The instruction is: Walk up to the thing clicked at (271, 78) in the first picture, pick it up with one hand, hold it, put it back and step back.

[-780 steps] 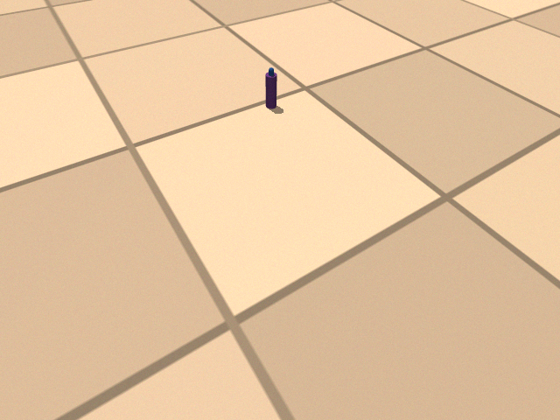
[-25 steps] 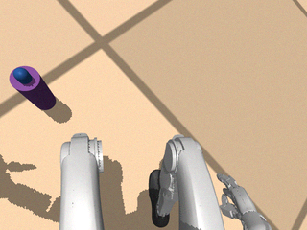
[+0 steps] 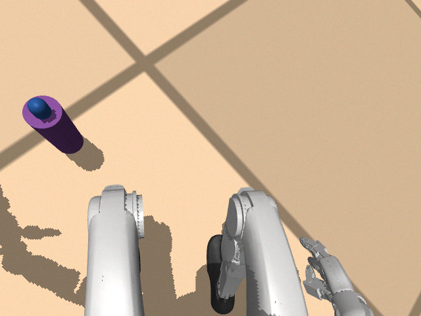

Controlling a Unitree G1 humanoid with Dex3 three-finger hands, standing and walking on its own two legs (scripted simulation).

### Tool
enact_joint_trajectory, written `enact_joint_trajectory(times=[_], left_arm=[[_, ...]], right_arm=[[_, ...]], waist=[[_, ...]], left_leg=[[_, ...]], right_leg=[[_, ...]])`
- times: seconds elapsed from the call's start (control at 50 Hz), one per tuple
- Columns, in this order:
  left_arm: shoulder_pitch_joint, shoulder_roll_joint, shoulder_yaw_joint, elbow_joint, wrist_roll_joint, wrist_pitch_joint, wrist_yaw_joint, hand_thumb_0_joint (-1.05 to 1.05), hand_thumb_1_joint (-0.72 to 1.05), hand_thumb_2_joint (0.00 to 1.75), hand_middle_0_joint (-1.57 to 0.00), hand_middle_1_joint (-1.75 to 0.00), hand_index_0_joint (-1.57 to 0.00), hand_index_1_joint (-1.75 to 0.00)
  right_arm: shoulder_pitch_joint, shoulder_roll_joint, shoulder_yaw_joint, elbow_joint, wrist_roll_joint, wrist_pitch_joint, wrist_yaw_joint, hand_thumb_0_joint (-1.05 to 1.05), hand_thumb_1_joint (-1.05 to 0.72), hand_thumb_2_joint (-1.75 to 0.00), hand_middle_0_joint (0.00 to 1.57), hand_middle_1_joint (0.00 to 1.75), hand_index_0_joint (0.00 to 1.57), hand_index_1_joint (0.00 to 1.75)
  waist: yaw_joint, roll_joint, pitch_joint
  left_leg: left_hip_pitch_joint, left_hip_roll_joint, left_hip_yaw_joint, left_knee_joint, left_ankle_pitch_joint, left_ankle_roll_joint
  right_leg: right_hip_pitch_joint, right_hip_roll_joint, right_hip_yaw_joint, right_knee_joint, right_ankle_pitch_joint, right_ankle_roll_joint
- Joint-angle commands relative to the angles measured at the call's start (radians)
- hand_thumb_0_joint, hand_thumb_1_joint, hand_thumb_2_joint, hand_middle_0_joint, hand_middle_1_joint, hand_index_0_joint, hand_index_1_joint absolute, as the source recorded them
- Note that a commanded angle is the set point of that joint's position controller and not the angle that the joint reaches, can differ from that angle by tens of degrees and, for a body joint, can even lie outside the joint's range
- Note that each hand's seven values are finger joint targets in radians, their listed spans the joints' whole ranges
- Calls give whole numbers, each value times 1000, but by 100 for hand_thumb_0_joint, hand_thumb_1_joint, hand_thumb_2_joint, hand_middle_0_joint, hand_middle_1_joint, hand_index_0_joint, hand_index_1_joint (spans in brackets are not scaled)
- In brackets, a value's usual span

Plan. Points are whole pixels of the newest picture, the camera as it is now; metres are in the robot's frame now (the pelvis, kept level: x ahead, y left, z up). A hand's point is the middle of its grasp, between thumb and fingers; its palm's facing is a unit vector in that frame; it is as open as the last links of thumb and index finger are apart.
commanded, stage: go down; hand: left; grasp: from the side
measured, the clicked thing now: (55, 126) +0.46 +0.33 -0.26
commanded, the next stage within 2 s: none
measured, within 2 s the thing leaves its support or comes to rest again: neither
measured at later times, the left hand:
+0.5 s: hand out of the picture +0.35 +0.50 +0.04, palm faces +0.45 -0.89 -0.03, open 17.3 cm
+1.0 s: hand out of the picture +0.35 +0.50 +0.03, palm faces +0.44 -0.90 -0.03, open 17.4 cm
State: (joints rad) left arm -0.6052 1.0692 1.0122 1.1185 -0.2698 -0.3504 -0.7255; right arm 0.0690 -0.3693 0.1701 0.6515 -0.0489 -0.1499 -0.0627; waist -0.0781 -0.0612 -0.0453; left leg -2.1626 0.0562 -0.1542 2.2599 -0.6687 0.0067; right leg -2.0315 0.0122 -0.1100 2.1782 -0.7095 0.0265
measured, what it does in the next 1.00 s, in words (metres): stands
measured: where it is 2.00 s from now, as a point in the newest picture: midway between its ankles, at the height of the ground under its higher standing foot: (175, 289)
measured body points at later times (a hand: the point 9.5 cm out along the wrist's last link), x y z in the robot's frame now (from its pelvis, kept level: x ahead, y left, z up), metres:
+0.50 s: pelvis +0.00 +0.00 +0.00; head +0.22 +0.10 +0.38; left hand +0.32 +0.55 +0.04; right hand +0.17 -0.26 -0.09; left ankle +0.08 +0.13 -0.35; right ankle +0.10 -0.13 -0.35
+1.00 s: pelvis +0.00 +0.00 +0.00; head +0.23 +0.10 +0.37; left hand +0.32 +0.55 +0.03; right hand +0.18 -0.27 -0.10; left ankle +0.08 +0.13 -0.35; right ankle +0.10 -0.13 -0.35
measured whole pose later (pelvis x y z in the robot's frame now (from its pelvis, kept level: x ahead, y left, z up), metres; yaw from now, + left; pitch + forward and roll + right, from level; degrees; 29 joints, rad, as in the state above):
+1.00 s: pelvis +0.00 +0.00 +0.00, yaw +0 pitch +32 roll -10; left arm -0.60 1.07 1.02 1.11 -0.26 -0.35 -0.72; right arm 0.07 -0.37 0.18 0.65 -0.06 -0.15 -0.06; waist -0.08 -0.06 -0.04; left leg -2.17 0.06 -0.16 2.28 -0.68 0.01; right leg -2.04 0.02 -0.12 2.19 -0.72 0.03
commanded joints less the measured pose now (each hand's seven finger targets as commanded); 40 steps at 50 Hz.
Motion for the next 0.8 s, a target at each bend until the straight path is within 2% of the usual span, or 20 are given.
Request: enact_joint_trajectory(times=[0.0,0.04,0.1,0.14,0.16,0.2,0.22,0.24,0.28,0.3,0.34,0.38,0.44,0.5,0.54,0.6,0.66,0.68,0.76,0.78], left_arm=[[-152,470,63,-150,-35,-61,-9,0,-46,6,-6,0,-2,0],[-180,493,71,-178,-38,-69,-14,0,-46,7,-5,0,-2,-1],[-193,529,76,-185,-20,-68,-10,0,-48,7,-5,0,-2,-2],[-177,517,67,-171,-7,-59,-8,0,-48,7,-6,0,-2,-2],[-193,545,76,-211,-2,-60,-3,0,-48,8,-5,0,-2,-2],[-198,539,72,-242,2,-54,0,0,-47,8,-5,0,-2,-2],[-186,551,84,-254,1,-51,2,0,-46,7,-6,0,-2,-2],[-184,529,69,-255,1,-49,3,0,-47,7,-5,0,-2,-2],[-138,504,72,-233,-4,-39,5,0,-48,7,-5,0,-2,-2],[-117,472,59,-206,-11,-35,4,0,-47,7,-5,0,-2,-2],[-112,477,76,-203,-25,-35,5,0,-47,6,-5,0,-2,-1],[-102,455,76,-209,-41,-38,5,0,-49,6,-5,0,-2,-2],[-88,431,66,-179,-42,-44,6,0,-48,6,-5,0,-2,-2],[-135,426,45,-182,-33,-54,1,0,-47,5,-5,0,-3,-1],[-183,447,43,-203,-32,-65,1,0,-47,6,-5,0,-3,-2],[-206,487,48,-206,-15,-72,1,0,-46,7,-5,0,-2,-2],[-202,472,36,-187,-9,-66,-8,0,-47,6,-5,0,-2,-1],[-198,498,50,-204,-8,-65,-10,0,-47,6,-6,0,-3,-1],[-191,501,61,-206,-16,-55,-9,0,-50,6,-6,0,-3,-2],[-150,504,72,-196,-17,-52,-8,0,-50,5,-6,0,-3,-1]], right_arm=[[126,-254,-82,-41,-3,-24,-21,0,-91,-91,20,30,20,30],[133,-254,-78,-35,-9,-24,-20,0,-91,-91,20,30,20,30],[137,-256,-73,-32,-15,-24,-19,0,-92,-91,20,30,20,30],[150,-263,-76,-25,-16,-23,-20,0,-92,-91,20,30,20,30],[148,-264,-77,-29,-18,-20,-17,0,-91,-91,20,30,20,30],[155,-267,-84,-29,-16,-16,-20,0,-92,-91,20,30,20,30],[147,-264,-84,-34,-14,-16,-19,0,-92,-91,20,30,20,30],[150,-265,-87,-32,-12,-14,-18,0,-92,-91,20,30,20,30],[143,-260,-87,-35,-6,-15,-18,0,-93,-91,20,30,20,30],[142,-258,-89,-33,-4,-14,-19,0,-93,-91,20,30,20,30],[141,-259,-89,-32,1,-13,-19,0,-93,-91,20,30,20,30],[134,-255,-91,-38,6,-14,-19,0,-93,-91,20,30,20,30],[126,-249,-91,-41,5,-19,-17,0,-92,-91,20,30,20,30],[129,-253,-92,-37,0,-21,-20,0,-92,-91,20,30,20,30],[127,-254,-94,-36,0,-26,-19,0,-91,-91,20,30,20,30],[135,-255,-89,-29,-7,-26,-20,0,-91,-91,20,30,20,30],[138,-263,-86,-26,-13,-23,-21,0,-92,-91,20,30,20,30],[135,-264,-86,-29,-11,-24,-21,0,-92,-91,20,30,20,30],[142,-261,-83,-36,-9,-20,-19,0,-92,-91,20,30,20,30],[138,-262,-82,-37,-8,-19,-20,0,-93,-91,20,30,20,30]], waist=[[46,290,-580],[50,302,-624],[57,350,-666],[54,371,-663],[69,391,-688],[70,431,-696],[82,426,-713],[70,436,-703],[73,405,-675],[65,399,-657],[72,385,-629],[70,354,-606],[61,314,-576],[43,321,-575],[32,323,-578],[43,355,-601],[39,380,-619],[58,401,-637],[61,384,-641],[75,384,-658]], left_leg=[[491,3,45,-284,107,18],[506,3,54,-268,143,19],[556,7,52,-267,198,14],[584,8,43,-274,213,10],[605,8,44,-279,219,8],[636,9,38,-296,216,4],[636,8,36,-306,210,2],[639,9,35,-306,210,2],[625,8,25,-313,199,2],[612,6,29,-309,195,5],[594,6,18,-315,186,4],[565,5,23,-309,168,9],[522,6,32,-301,139,13],[524,9,29,-300,114,13],[507,8,32,-303,78,15],[538,10,34,-307,74,11],[581,10,26,-304,111,5],[593,10,27,-310,131,3],[570,4,39,-300,140,7],[590,3,36,-303,160,6]], right_leg=[[217,38,-29,-202,107,-59],[252,39,-24,-205,136,-57],[255,37,-26,-185,167,-61],[229,37,-35,-174,174,-66],[234,36,-31,-175,175,-66],[220,35,-36,-173,171,-69],[233,36,-36,-175,166,-68],[218,35,-39,-172,169,-69],[193,35,-42,-171,161,-68],[188,35,-41,-178,158,-67],[168,34,-43,-170,150,-69],[175,35,-42,-182,141,-65],[188,37,-38,-188,129,-63],[187,38,-38,-189,119,-62],[193,37,-35,-195,98,-60],[196,36,-32,-190,93,-61],[180,34,-37,-176,122,-64],[182,33,-36,-169,131,-66],[207,34,-34,-181,129,-66],[203,34,-37,-180,139,-66]])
